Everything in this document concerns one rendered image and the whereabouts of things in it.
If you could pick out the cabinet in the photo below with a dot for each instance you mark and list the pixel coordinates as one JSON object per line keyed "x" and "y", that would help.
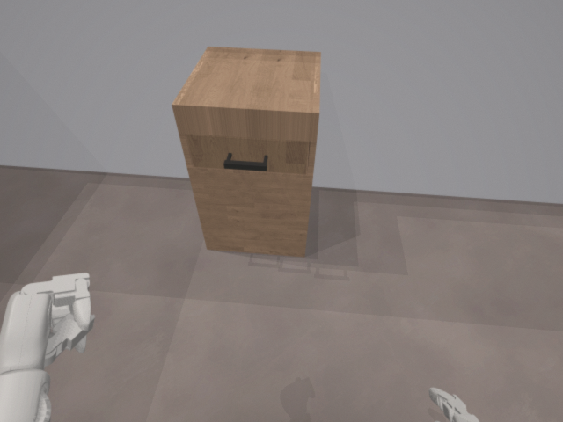
{"x": 255, "y": 93}

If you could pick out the drawer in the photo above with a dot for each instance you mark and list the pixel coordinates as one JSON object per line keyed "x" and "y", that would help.
{"x": 285, "y": 156}

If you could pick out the right robot hand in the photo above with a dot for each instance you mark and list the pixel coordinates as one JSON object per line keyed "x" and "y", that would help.
{"x": 453, "y": 408}

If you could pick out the left robot hand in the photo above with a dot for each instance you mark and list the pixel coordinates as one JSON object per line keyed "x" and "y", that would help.
{"x": 62, "y": 304}

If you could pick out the handle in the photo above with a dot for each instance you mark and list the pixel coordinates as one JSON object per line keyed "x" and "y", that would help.
{"x": 244, "y": 165}

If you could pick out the left robot forearm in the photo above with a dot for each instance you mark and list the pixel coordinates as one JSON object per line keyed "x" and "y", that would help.
{"x": 23, "y": 396}

